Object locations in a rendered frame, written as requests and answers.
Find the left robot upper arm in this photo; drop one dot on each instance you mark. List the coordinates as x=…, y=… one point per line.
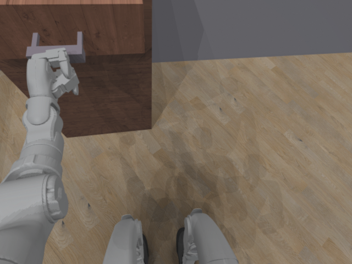
x=29, y=209

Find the robot left thigh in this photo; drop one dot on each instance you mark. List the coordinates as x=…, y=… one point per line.
x=125, y=238

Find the left robot hand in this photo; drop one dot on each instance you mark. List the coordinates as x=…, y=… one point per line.
x=42, y=81

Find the robot left forearm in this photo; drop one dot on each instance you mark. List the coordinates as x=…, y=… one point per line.
x=42, y=151

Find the cabinet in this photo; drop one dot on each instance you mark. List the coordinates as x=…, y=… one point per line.
x=115, y=91

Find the drawer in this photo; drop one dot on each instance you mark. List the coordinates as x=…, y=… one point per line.
x=108, y=26

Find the robot thigh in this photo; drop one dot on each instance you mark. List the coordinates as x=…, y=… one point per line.
x=125, y=238
x=212, y=246

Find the handle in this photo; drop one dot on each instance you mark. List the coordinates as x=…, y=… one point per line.
x=76, y=53

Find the robot right thigh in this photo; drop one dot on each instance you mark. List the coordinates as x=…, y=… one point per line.
x=212, y=246

